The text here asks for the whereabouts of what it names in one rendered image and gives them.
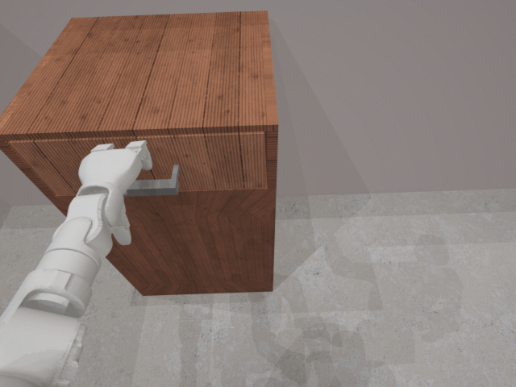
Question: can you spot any robot left forearm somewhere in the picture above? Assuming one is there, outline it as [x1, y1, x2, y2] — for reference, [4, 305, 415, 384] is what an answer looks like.
[0, 181, 124, 335]

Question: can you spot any left robot upper arm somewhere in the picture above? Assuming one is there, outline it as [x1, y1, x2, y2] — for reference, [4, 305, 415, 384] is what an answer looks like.
[0, 306, 87, 387]

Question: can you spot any left robot hand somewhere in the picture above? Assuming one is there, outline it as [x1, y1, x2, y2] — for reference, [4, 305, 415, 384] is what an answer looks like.
[78, 140, 152, 245]

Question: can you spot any cabinet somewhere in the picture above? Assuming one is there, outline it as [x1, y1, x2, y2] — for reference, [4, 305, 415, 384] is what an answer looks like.
[0, 10, 278, 296]

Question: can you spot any handle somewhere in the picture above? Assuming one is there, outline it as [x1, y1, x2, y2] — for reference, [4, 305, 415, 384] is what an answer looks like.
[124, 164, 180, 197]

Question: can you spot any drawer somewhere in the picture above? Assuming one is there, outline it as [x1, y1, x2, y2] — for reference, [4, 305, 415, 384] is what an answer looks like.
[8, 131, 265, 195]

